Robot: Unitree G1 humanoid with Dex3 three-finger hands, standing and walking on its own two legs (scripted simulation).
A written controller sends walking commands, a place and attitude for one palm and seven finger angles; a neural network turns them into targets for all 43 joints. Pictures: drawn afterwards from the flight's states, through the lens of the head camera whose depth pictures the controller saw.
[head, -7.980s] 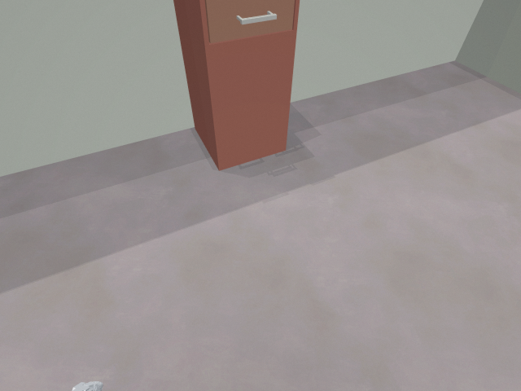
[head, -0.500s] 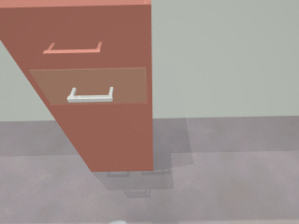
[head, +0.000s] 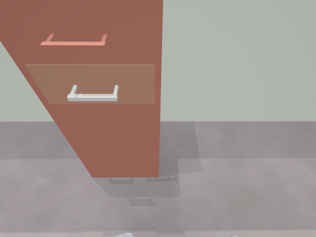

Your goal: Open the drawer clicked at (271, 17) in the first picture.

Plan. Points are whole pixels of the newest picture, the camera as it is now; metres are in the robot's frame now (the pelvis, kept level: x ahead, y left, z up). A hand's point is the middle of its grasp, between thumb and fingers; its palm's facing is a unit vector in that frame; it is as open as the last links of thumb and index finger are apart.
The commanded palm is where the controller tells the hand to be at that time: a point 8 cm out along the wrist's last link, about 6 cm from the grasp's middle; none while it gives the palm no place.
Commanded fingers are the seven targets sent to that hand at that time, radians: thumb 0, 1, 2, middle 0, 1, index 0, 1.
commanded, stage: come to a stop and stand still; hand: left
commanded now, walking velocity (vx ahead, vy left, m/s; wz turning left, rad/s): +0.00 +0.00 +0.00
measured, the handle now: (94, 93) +0.52 +0.25 +0.04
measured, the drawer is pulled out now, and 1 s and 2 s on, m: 0.00 0.00 0.00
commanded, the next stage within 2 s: look again from close up in 0.28 s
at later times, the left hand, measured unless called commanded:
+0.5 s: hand out of the picture +0.01 +0.19 -0.16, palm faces +0.01 -0.97 -0.23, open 7.4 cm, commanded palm none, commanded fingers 0.00 0.90 0.90 -0.20 -0.30 -0.20 -0.30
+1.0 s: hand out of the picture -0.03 +0.19 -0.16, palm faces -0.02 -0.98 -0.22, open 7.4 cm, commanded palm +0.07 +0.24 -0.05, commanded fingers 0.00 0.83 0.87 -0.20 -0.34 -0.20 -0.34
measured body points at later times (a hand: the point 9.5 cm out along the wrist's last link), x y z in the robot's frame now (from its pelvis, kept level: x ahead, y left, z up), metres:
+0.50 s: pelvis -0.02 -0.01 +0.01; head -0.03 +0.00 +0.46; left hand +0.01 +0.24 -0.14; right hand +0.02 -0.26 -0.13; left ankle +0.03 +0.09 -0.72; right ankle -0.02 -0.13 -0.72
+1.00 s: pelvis -0.02 +0.01 +0.02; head -0.02 +0.02 +0.47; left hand -0.03 +0.24 -0.14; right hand +0.01 -0.23 -0.13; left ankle +0.03 +0.09 -0.72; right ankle -0.02 -0.13 -0.72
